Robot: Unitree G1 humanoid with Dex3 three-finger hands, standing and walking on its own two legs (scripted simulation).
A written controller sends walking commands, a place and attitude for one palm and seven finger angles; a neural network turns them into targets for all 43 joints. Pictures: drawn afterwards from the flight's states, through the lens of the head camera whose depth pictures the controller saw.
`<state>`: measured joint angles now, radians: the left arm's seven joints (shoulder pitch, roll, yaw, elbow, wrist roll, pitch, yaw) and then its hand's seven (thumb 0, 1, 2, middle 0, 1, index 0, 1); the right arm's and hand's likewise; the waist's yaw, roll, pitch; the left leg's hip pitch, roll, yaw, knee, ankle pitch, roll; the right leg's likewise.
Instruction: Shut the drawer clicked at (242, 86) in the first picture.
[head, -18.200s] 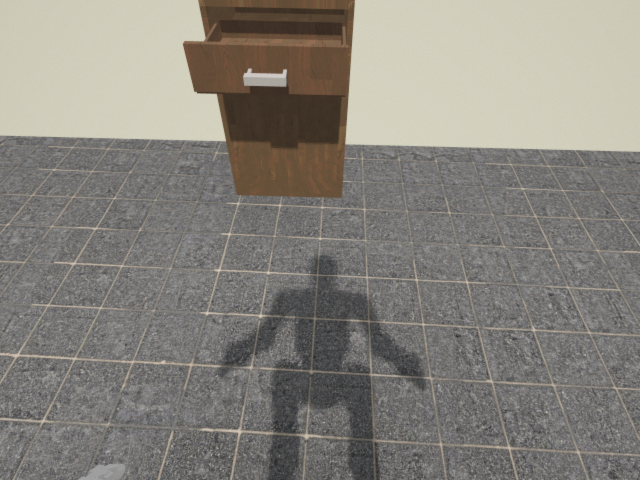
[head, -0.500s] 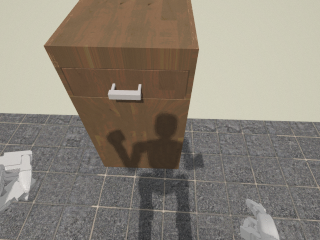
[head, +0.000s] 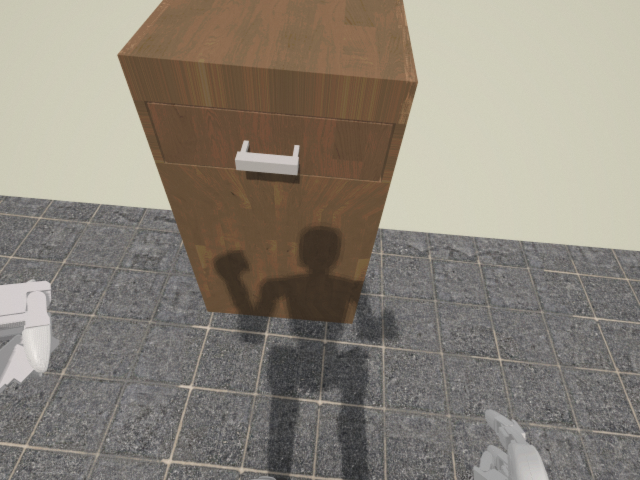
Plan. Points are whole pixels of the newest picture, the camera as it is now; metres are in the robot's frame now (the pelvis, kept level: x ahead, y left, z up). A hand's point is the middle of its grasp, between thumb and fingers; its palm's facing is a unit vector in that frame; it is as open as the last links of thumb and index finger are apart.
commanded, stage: step back with the hand held close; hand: left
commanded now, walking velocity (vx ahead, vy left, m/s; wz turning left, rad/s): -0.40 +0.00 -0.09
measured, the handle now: (269, 155) +0.68 +0.12 -0.02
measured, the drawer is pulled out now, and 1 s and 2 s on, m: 0.00 0.00 0.00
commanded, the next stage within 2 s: stop stepping back and stand still in 0.56 s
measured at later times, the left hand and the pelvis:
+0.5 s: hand out of the picture +0.14 +0.26 +0.17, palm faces +0.29 -0.85 -0.43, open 3.2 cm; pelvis -0.08 +0.02 +0.00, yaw -3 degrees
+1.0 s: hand out of the picture +0.05 +0.26 +0.17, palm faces +0.29 -0.87 -0.39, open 3.2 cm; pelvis -0.17 +0.04 +0.00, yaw -6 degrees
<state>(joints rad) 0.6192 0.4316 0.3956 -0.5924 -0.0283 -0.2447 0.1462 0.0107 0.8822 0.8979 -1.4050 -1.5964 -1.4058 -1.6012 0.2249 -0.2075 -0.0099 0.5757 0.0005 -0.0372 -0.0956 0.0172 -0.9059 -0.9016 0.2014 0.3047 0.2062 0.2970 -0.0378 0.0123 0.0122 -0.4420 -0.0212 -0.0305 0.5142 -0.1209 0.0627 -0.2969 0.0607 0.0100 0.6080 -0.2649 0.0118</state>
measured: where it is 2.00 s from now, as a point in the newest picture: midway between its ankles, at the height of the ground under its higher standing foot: outside the picture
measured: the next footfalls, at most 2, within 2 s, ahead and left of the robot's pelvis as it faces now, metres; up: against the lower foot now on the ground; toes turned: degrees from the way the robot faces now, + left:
right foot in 0.04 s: -0.04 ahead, -0.12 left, +0.00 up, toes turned +2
right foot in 0.72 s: -0.18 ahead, -0.05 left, +0.00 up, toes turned -5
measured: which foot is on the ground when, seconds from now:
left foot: down 0.00-0.74, up 0.76-0.86, down 0.88-1.00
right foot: up 0.00-0.02, down 0.04-0.40, up 0.42-0.70, down 0.72-1.00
